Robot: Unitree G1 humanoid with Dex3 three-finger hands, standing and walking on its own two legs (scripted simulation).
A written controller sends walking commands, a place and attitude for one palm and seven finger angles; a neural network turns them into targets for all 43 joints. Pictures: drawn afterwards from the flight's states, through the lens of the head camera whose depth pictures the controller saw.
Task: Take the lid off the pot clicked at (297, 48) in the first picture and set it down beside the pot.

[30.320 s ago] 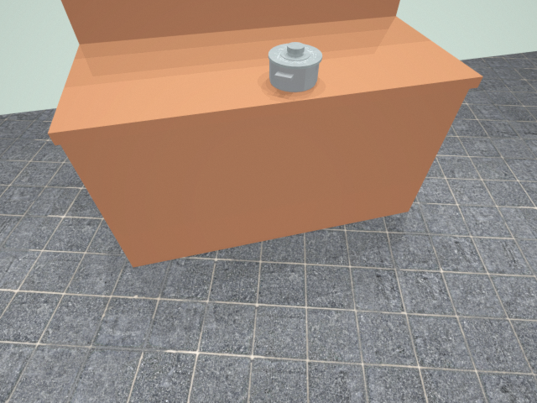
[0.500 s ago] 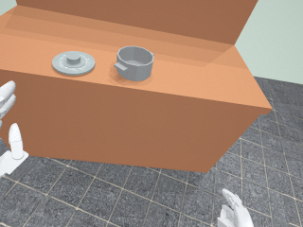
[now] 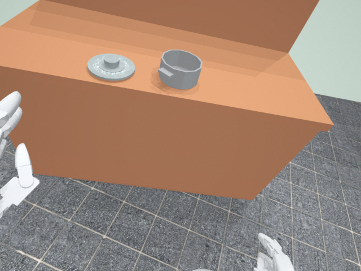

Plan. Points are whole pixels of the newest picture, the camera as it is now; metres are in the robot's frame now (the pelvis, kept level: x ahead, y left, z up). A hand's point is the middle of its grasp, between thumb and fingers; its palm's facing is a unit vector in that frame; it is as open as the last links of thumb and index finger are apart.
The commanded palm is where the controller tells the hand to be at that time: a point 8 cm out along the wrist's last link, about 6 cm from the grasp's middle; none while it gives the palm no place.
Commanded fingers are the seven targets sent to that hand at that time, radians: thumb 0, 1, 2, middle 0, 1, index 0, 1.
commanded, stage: stop stepping back and stand still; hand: left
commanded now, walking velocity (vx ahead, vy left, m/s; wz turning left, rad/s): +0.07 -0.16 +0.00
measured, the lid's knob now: (111, 60) +0.77 +0.29 +0.02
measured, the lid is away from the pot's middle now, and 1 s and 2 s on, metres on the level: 0.25 0.25 0.25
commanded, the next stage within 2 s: let the arm hang, fingers relaxed in 0.92 s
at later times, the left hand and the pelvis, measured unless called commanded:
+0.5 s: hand out of the picture +0.15 +0.11 -0.16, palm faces -0.02 -1.00 +0.00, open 7.2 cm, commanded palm none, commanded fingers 0.00 0.90 0.90 -0.20 -0.30 -0.20 -0.30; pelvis +0.06 -0.03 +0.02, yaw +5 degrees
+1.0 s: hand out of the picture +0.15 +0.14 -0.15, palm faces +0.10 -0.97 -0.21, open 7.4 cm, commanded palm none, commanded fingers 0.00 0.90 0.90 -0.20 -0.30 -0.20 -0.30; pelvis +0.09 -0.04 +0.02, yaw +4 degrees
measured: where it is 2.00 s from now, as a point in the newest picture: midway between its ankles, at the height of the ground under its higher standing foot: outside the picture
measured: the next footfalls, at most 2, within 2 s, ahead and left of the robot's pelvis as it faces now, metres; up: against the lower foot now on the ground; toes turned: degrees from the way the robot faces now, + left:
right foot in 0.50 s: +0.12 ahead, -0.16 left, +0.00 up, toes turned +4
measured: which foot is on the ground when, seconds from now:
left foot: down 0.00-1.00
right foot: up 0.00-0.48, down 0.50-1.00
